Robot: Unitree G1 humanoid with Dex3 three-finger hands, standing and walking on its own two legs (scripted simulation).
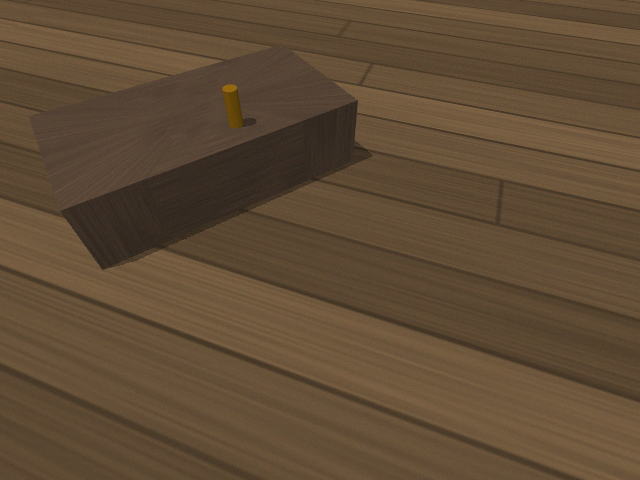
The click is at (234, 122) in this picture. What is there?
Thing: squat round
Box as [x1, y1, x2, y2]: [222, 84, 242, 127]
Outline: 225,85 222,88 229,125 231,127 239,127 242,125 242,119 237,89 235,85
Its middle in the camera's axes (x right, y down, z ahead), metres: -0.33 -0.52 +1.54
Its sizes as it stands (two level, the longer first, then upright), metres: 0.056 0.056 0.157
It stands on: a support 0.33 m high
